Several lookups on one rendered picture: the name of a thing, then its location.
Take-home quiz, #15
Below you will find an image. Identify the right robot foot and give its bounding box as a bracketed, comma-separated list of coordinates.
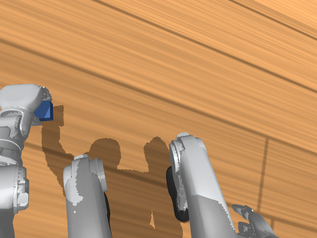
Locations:
[166, 166, 189, 222]

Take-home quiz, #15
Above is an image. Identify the left robot arm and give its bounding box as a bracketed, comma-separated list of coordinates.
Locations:
[0, 107, 33, 238]

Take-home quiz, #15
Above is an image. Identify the right robot hand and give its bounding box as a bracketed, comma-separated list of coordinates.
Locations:
[232, 204, 276, 238]

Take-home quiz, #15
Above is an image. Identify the left robot foot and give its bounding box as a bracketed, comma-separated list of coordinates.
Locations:
[104, 192, 111, 231]

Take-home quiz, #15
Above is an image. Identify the small box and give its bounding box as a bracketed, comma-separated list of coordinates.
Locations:
[34, 100, 53, 121]

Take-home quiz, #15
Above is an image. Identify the left robot hand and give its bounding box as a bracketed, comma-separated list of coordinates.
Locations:
[0, 84, 52, 126]

